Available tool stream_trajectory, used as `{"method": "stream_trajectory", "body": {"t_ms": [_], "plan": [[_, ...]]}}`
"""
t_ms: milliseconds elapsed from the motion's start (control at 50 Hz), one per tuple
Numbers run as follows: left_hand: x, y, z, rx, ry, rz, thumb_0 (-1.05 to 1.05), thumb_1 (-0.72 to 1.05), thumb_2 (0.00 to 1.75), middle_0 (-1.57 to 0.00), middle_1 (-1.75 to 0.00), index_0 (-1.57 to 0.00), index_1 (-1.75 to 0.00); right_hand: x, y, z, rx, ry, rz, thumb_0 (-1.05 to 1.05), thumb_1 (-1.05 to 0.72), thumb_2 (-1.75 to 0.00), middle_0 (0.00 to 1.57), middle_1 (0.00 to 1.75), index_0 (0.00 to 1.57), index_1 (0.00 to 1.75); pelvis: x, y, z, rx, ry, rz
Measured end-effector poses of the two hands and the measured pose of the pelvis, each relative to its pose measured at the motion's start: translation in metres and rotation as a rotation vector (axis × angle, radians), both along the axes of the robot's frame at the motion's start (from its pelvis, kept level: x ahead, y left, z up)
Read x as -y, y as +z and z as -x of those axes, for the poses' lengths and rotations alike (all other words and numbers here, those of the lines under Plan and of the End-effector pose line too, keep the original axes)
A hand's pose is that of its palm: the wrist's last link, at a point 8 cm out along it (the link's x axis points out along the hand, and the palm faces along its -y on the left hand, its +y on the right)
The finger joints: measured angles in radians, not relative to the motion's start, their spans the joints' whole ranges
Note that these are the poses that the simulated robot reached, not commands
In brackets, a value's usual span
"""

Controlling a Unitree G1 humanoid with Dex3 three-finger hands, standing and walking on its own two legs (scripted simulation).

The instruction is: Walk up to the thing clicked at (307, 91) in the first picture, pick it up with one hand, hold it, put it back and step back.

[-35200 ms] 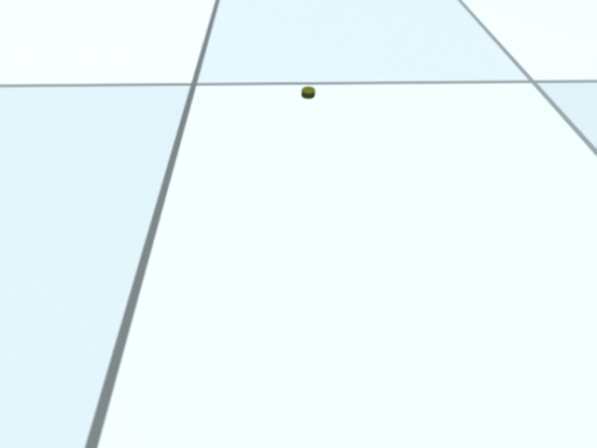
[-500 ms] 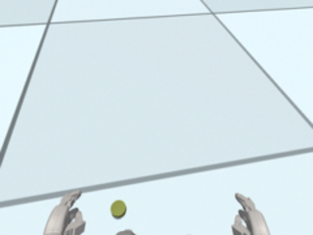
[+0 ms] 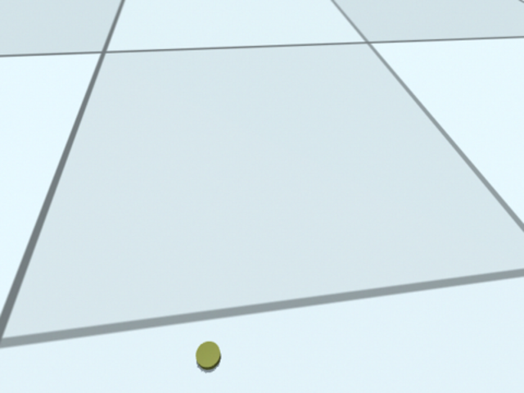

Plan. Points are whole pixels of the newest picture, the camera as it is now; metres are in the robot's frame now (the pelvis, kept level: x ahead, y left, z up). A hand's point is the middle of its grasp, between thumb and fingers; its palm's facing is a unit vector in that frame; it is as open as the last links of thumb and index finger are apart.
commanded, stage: stand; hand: left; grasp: from above
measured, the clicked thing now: (208, 355) +0.37 +0.18 -0.75
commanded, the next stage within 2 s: step back in 1.96 s
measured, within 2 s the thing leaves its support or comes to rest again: neither
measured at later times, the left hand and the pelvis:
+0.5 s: hand out of the picture +0.04 +0.22 -0.16, palm faces +0.04 -0.95 -0.32, open 7.4 cm; pelvis +0.00 -0.01 +0.01, yaw +0 degrees
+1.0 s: hand out of the picture +0.07 +0.22 -0.15, palm faces +0.03 -0.95 -0.32, open 7.4 cm; pelvis +0.00 -0.02 +0.01, yaw +0 degrees
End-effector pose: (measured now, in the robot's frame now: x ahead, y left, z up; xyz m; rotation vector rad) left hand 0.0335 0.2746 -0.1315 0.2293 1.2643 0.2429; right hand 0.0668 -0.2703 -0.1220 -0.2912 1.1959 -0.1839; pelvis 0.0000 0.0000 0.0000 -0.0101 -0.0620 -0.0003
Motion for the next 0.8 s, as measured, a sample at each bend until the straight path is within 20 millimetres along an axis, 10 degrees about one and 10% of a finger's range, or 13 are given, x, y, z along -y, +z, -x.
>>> {"method": "stream_trajectory", "body": {"t_ms": [800], "plan": [[0.012, 0.015, -0.017, -0.006, -0.021, -0.021, 0.0, 0.9, 0.9, -0.2, -0.3, -0.2, -0.3, 0.033, 0.003, 0.006, -0.052, -0.021, 0.001, 0.01, -0.91, -0.9, 0.21, 0.3, 0.2, 0.3, 0.021, 0.009, -0.002, 0.009, 0.003, -0.006]]}}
